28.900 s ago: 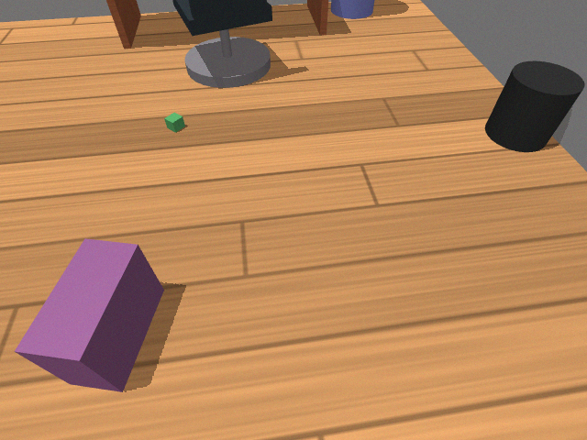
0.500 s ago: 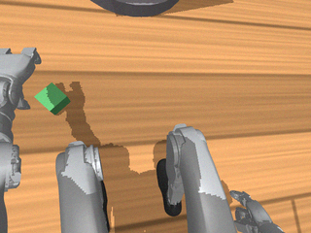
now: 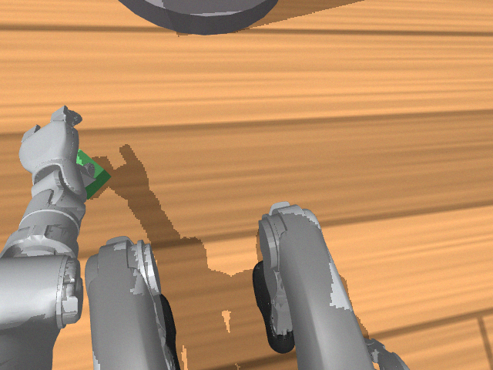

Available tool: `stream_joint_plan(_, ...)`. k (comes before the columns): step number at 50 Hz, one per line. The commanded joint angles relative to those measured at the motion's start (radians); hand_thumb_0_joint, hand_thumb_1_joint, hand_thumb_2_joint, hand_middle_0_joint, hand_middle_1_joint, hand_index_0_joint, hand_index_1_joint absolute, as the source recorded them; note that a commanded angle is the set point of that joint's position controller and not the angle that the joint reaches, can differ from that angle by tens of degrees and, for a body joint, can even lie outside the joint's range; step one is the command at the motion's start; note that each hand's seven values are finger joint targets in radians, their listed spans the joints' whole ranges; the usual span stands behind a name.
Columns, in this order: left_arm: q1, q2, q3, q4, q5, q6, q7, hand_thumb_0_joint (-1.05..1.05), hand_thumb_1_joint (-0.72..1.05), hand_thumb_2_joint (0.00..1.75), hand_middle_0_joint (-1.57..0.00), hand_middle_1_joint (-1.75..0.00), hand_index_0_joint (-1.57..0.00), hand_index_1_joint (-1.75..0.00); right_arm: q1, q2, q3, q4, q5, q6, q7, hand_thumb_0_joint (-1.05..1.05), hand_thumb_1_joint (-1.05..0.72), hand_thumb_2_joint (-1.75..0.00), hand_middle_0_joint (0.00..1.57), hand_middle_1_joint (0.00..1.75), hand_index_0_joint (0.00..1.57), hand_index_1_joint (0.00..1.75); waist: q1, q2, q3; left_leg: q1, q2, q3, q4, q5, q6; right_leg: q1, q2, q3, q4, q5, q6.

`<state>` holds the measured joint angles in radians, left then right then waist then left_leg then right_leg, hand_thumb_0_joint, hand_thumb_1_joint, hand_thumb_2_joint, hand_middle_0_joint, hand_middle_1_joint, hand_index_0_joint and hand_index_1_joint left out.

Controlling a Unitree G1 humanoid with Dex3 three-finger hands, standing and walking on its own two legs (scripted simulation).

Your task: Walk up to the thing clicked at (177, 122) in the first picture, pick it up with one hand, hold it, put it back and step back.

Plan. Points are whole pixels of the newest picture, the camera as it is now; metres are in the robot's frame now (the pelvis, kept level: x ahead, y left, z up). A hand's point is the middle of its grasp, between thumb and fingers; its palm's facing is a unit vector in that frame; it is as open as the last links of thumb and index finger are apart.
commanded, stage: home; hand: left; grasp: from above
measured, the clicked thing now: (83, 175) +0.49 +0.26 -0.33
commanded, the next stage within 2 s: none
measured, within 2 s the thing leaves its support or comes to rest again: neither
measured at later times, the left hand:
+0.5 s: hand (14, 264) +0.30 +0.20 +0.07, palm faces +0.00 -0.94 -0.35, open 7.4 cm
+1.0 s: hand out of the picture +0.24 +0.21 +0.28, palm faces +0.17 -0.96 -0.21, open 7.4 cm
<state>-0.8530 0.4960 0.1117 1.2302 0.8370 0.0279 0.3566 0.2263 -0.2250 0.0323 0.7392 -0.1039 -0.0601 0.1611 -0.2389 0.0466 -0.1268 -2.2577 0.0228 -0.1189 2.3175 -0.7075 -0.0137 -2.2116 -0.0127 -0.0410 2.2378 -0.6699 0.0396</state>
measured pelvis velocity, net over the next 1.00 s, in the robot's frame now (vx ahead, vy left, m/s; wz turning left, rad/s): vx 0.08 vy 0.01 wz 0.11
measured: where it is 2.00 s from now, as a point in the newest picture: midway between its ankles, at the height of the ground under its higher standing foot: (222, 340)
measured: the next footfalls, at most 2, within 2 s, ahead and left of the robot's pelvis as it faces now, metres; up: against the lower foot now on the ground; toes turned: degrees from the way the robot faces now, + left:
none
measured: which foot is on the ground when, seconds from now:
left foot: down 0.00-1.00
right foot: down 0.00-1.00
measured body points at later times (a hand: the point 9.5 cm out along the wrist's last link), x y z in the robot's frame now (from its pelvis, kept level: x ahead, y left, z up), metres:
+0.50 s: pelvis +0.01 -0.01 +0.18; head +0.16 +0.03 +0.61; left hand +0.29 +0.25 +0.09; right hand +0.24 -0.24 +0.09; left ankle +0.07 +0.13 -0.32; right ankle +0.10 -0.13 -0.32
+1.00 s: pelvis +0.08 +0.01 +0.34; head +0.12 +0.03 +0.79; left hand +0.23 +0.26 +0.29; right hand +0.25 -0.22 +0.26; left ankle +0.07 +0.13 -0.32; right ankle +0.10 -0.13 -0.32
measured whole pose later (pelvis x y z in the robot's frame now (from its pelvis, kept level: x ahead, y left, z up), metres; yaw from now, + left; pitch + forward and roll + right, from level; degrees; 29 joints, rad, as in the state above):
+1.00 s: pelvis +0.08 +0.01 +0.34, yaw +6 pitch +15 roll -3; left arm 0.43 0.22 0.04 -0.07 -0.07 0.42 0.08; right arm 0.29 -0.21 0.04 0.52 0.03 -0.14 -0.16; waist -0.07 0.04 -0.18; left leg -0.84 0.04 -0.05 1.10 -0.53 -0.01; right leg -0.79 -0.02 -0.06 1.03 -0.49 0.03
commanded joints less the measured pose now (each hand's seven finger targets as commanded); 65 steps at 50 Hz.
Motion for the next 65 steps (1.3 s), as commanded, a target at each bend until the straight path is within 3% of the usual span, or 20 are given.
stream_joint_plan(1, -0.076, 0.204, 0.045, -0.305, -0.159, 0.035, -0.084, 0.00, 0.57, 1.00, -0.24, -0.49, -0.23, -0.50, 0.175, -0.275, -0.127, -0.078, 0.056, 0.000, -0.031, 0.00, -0.89, -0.90, 0.20, 0.30, 0.20, 0.30, 0.074, 0.154, -0.753, 0.545, -0.030, 0.094, -0.381, 0.180, 0.047, 0.554, 0.028, -0.065, -0.339, 0.222, -0.074)
stream_joint_plan(2, -0.034, 0.121, -0.013, -0.383, -0.195, 0.039, -0.122, 0.00, 0.64, 1.01, -0.24, -0.48, -0.23, -0.49, 0.149, -0.264, -0.130, -0.108, 0.066, 0.005, -0.034, 0.00, -0.89, -0.90, 0.20, 0.30, 0.20, 0.30, 0.074, 0.129, -0.750, 0.548, -0.029, 0.090, -0.406, 0.160, 0.048, 0.571, 0.030, -0.063, -0.365, 0.206, -0.073)
stream_joint_plan(3, 0.000, 0.123, -0.005, -0.426, -0.231, 0.047, -0.150, 0.00, 0.72, 1.01, -0.23, -0.45, -0.23, -0.46, 0.139, -0.260, -0.135, -0.115, 0.075, 0.012, -0.039, 0.00, -0.89, -0.90, 0.20, 0.30, 0.20, 0.30, 0.074, 0.087, -0.724, 0.533, -0.029, 0.086, -0.422, 0.131, 0.053, 0.593, 0.032, -0.055, -0.396, 0.187, -0.069)
stream_joint_plan(4, 0.068, 0.085, -0.016, -0.406, -0.270, 0.061, -0.178, 0.00, 0.80, 1.06, -0.24, -0.46, -0.23, -0.47, 0.132, -0.258, -0.139, -0.115, 0.083, 0.016, -0.046, 0.00, -0.89, -0.90, 0.20, 0.30, 0.20, 0.30, 0.063, 0.043, -0.657, 0.516, -0.027, 0.080, -0.444, 0.118, 0.055, 0.597, 0.032, -0.053, -0.423, 0.183, -0.065)
stream_joint_plan(5, 0.059, 0.014, -0.076, -0.559, -0.315, 0.055, -0.208, 0.00, 0.87, 1.03, -0.23, -0.42, -0.23, -0.43, 0.108, -0.241, -0.136, -0.146, 0.091, 0.010, -0.050, 0.00, -0.90, -0.90, 0.20, 0.30, 0.20, 0.30, 0.069, 0.062, -0.674, 0.552, -0.027, 0.078, -0.470, 0.138, 0.050, 0.609, 0.029, -0.050, -0.445, 0.204, -0.067)
stream_joint_plan(6, 0.117, 0.047, -0.039, -0.548, -0.340, 0.067, -0.224, 0.00, 0.94, 1.04, -0.23, -0.40, -0.23, -0.40, 0.113, -0.242, -0.141, -0.135, 0.095, 0.012, -0.056, 0.00, -0.90, -0.90, 0.20, 0.30, 0.20, 0.30, 0.084, 0.048, -0.655, 0.578, -0.022, 0.074, -0.490, 0.134, 0.049, 0.628, 0.028, -0.045, -0.463, 0.194, -0.067)
stream_joint_plan(7, 0.115, 0.039, -0.040, -0.657, -0.378, 0.069, -0.240, 0.00, 0.94, 1.00, -0.22, -0.37, -0.22, -0.37, 0.092, -0.235, -0.142, -0.156, 0.102, 0.009, -0.065, 0.00, -0.90, -0.90, 0.20, 0.30, 0.20, 0.30, 0.095, 0.062, -0.660, 0.621, -0.019, 0.075, -0.503, 0.162, 0.047, 0.634, 0.027, -0.041, -0.483, 0.216, -0.068)
stream_joint_plan(8, 0.176, 0.016, -0.049, -0.613, -0.405, 0.081, -0.251, 0.00, 0.90, 0.92, -0.20, -0.31, -0.20, -0.31, 0.098, -0.238, -0.140, -0.140, 0.104, 0.011, -0.074, 0.00, -0.90, -0.90, 0.20, 0.30, 0.20, 0.30, 0.085, 0.038, -0.626, 0.649, -0.016, 0.054, -0.533, 0.152, 0.043, 0.626, 0.022, -0.046, -0.491, 0.201, -0.068)
stream_joint_plan(9, 0.138, 0.009, -0.067, -0.765, -0.433, 0.076, -0.262, 0.00, 0.90, 0.90, -0.20, -0.30, -0.20, -0.30, 0.067, -0.229, -0.139, -0.178, 0.110, 0.008, -0.079, 0.00, -0.90, -0.90, 0.20, 0.30, 0.20, 0.30, 0.099, 0.073, -0.639, 0.691, -0.015, 0.057, -0.557, 0.159, 0.039, 0.641, 0.022, -0.040, -0.514, 0.206, -0.071)
stream_joint_plan(10, 0.188, -0.001, -0.058, -0.709, -0.459, 0.085, -0.264, 0.00, 0.90, 0.90, -0.20, -0.30, -0.20, -0.30, 0.075, -0.228, -0.140, -0.152, 0.112, 0.008, -0.088, 0.00, -0.90, -0.90, 0.20, 0.30, 0.20, 0.30, 0.096, 0.057, -0.609, 0.717, -0.011, 0.045, -0.582, 0.134, 0.036, 0.639, 0.018, -0.039, -0.527, 0.179, -0.070)
stream_joint_plan(13, 0.221, -0.006, -0.049, -0.908, -0.537, 0.081, -0.262, 0.00, 0.90, 0.90, -0.20, -0.30, -0.20, -0.30, 0.002, -0.214, -0.133, -0.221, 0.122, -0.009, -0.116, 0.00, -0.90, -0.90, 0.20, 0.30, 0.20, 0.30, 0.126, 0.093, -0.639, 0.815, -0.011, 0.048, -0.654, 0.119, 0.034, 0.711, 0.014, -0.027, -0.594, 0.163, -0.072)
stream_joint_plan(14, 0.301, -0.016, -0.041, -0.874, -0.556, 0.091, -0.259, 0.00, 0.90, 0.90, -0.20, -0.30, -0.20, -0.30, -0.017, -0.208, -0.128, -0.229, 0.123, -0.013, -0.125, 0.00, -0.90, -0.90, 0.20, 0.30, 0.20, 0.30, 0.133, 0.069, -0.604, 0.815, -0.012, 0.060, -0.672, 0.108, 0.036, 0.739, 0.016, -0.022, -0.626, 0.149, -0.071)
stream_joint_plan(21, 0.535, -0.068, -0.028, -1.036, -0.733, 0.169, -0.247, 0.00, 0.90, 0.90, -0.20, -0.30, -0.20, -0.30, -0.084, -0.184, -0.109, -0.274, 0.137, -0.031, -0.191, 0.00, -0.90, -0.90, 0.20, 0.30, 0.20, 0.30, 0.144, 0.052, -0.549, 0.981, -0.015, 0.062, -0.842, 0.080, 0.036, 0.917, 0.012, 0.008, -0.810, 0.109, -0.063)
stream_joint_plan(28, 0.713, -0.128, -0.015, -1.139, -0.852, 0.253, -0.249, 0.00, 0.90, 0.90, -0.20, -0.30, -0.20, -0.30, -0.098, -0.155, -0.072, -0.295, 0.148, -0.061, -0.245, 0.00, -0.90, -0.90, 0.20, 0.30, 0.20, 0.30, 0.147, 0.035, -0.445, 1.160, -0.009, 0.040, -1.019, 0.147, 0.029, 1.076, 0.013, 0.004, -0.964, 0.169, -0.056)
stream_joint_plan(34, 0.893, -0.159, -0.011, -1.238, -0.892, 0.292, -0.260, 0.00, 0.90, 0.90, -0.20, -0.30, -0.20, -0.30, -0.069, -0.125, -0.049, -0.321, 0.147, -0.090, -0.286, 0.00, -0.90, -0.90, 0.20, 0.30, 0.20, 0.30, 0.158, 0.031, -0.393, 1.314, -0.009, 0.056, -1.142, 0.264, 0.029, 1.249, 0.017, 0.000, -1.103, 0.263, -0.054)
stream_joint_plan(43, 1.179, -0.179, -0.023, -1.415, -0.895, 0.331, -0.265, 0.00, 0.90, 0.90, -0.20, -0.30, -0.20, -0.30, 0.001, -0.107, -0.045, -0.359, 0.137, -0.123, -0.329, 0.00, -0.90, -0.90, 0.20, 0.30, 0.20, 0.30, 0.173, 0.038, -0.323, 1.545, -0.015, 0.074, -1.313, 0.478, 0.022, 1.500, 0.029, -0.020, -1.282, 0.445, -0.048)
stream_joint_plan(50, 1.328, -0.191, -0.028, -1.508, -0.902, 0.372, -0.281, 0.00, 0.90, 0.90, -0.20, -0.30, -0.20, -0.30, 0.015, -0.100, -0.041, -0.378, 0.129, -0.151, -0.350, 0.00, -0.90, -0.90, 0.20, 0.30, 0.20, 0.30, 0.183, 0.011, -0.174, 1.621, -0.015, 0.070, -1.429, 0.479, 0.023, 1.584, 0.036, -0.041, -1.397, 0.439, -0.043)
stream_joint_plan(57, 1.362, -0.187, -0.033, -1.560, -0.901, 0.388, -0.315, 0.00, 0.89, 0.90, -0.20, -0.30, -0.20, -0.30, 0.009, -0.116, -0.050, -0.386, 0.121, -0.183, -0.351, 0.00, -0.90, -0.90, 0.20, 0.30, 0.20, 0.30, 0.190, 0.002, -0.096, 1.656, -0.010, 0.063, -1.482, 0.481, 0.017, 1.599, 0.038, -0.060, -1.425, 0.422, -0.042)
stream_joint_plan(60, 1.335, -0.187, -0.034, -1.544, -0.895, 0.385, -0.326, 0.00, 0.88, 0.89, -0.20, -0.30, -0.20, -0.30, 0.012, -0.117, -0.054, -0.382, 0.115, -0.192, -0.349, 0.00, -0.90, -0.90, 0.20, 0.30, 0.20, 0.30, 0.180, -0.004, -0.096, 1.655, -0.016, 0.076, -1.472, 0.470, 0.021, 1.604, 0.035, -0.051, -1.434, 0.417, -0.039)
stream_joint_plan(65, 1.333, -0.171, -0.021, -1.559, -0.887, 0.377, -0.329, 0.00, 0.80, 0.84, -0.19, -0.28, -0.19, -0.28, 0.003, -0.120, -0.057, -0.380, 0.111, -0.204, -0.347, 0.00, -0.90, -0.90, 0.20, 0.30, 0.20, 0.30, 0.190, 0.012, -0.122, 1.670, -0.022, 0.080, -1.470, 0.467, 0.020, 1.619, 0.030, -0.044, -1.435, 0.418, -0.037)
